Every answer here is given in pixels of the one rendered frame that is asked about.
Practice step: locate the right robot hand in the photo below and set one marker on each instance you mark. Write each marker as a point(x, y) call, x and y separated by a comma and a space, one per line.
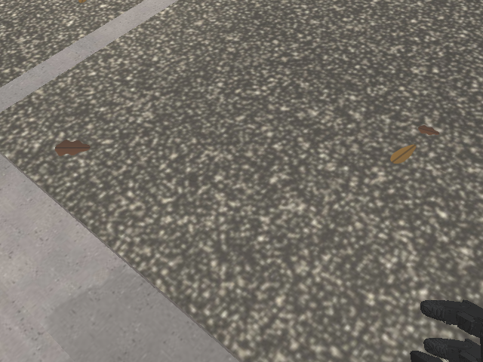
point(468, 317)

